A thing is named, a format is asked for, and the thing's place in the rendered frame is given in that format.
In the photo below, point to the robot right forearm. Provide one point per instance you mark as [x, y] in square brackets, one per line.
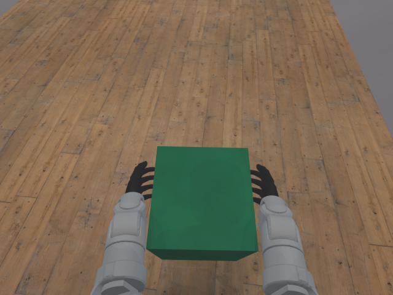
[284, 263]

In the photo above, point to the right robot hand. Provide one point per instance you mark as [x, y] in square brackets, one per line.
[267, 183]

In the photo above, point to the carton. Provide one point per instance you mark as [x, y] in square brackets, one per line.
[202, 204]

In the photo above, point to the left robot hand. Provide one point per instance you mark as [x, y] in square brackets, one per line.
[136, 180]

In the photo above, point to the robot left forearm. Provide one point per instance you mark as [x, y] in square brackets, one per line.
[123, 267]

